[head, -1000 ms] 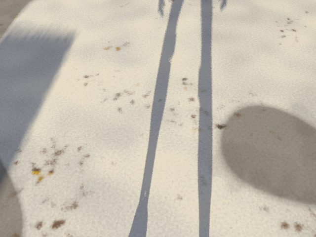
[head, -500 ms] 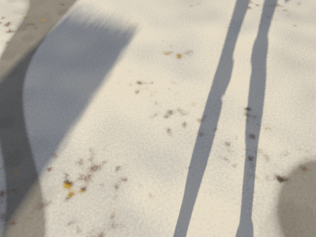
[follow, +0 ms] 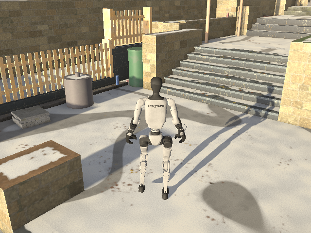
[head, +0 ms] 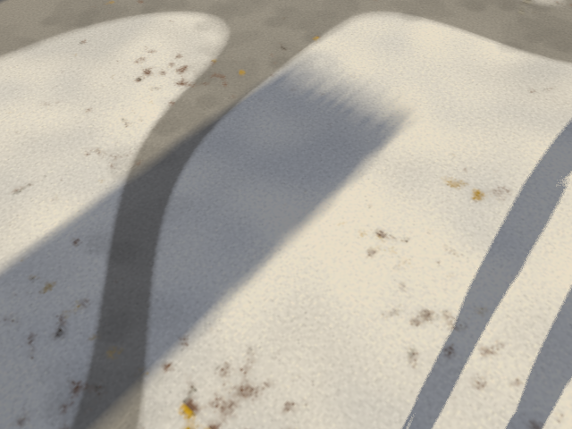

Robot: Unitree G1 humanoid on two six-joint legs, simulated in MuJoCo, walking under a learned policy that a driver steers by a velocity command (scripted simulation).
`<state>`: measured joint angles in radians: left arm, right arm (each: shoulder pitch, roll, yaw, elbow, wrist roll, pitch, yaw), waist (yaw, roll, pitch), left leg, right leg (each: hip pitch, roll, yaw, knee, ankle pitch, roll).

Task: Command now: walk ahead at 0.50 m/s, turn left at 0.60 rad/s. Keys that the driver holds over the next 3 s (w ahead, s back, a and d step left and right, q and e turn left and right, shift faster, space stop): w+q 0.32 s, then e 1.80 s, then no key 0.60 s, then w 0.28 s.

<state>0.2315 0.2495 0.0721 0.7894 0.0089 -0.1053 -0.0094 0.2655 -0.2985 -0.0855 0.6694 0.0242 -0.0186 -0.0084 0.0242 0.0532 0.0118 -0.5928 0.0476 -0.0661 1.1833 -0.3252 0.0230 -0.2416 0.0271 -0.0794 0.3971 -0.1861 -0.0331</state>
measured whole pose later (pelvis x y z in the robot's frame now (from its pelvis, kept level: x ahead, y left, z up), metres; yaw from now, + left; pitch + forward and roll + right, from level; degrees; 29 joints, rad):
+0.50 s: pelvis +0.24 +0.09 +0.00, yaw +13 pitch +2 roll +0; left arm 0.19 0.31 0.06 0.82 -0.02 -0.07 0.00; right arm 0.19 -0.26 -0.06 0.66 -0.01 -0.05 0.03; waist 0.01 -0.03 0.07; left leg -0.32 -0.05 0.05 0.46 -0.17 0.08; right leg -0.53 -0.10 0.01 1.19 -0.41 0.03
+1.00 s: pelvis +0.38 +0.08 +0.00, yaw -1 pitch +4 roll +2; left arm 0.19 0.29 0.08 0.69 -0.01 0.00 0.00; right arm 0.08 -0.29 -0.08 0.73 0.00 0.01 -0.04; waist 0.03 0.02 0.05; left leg -0.52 -0.01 -0.04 1.14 -0.49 -0.05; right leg -0.40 0.04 0.03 0.50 -0.16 -0.06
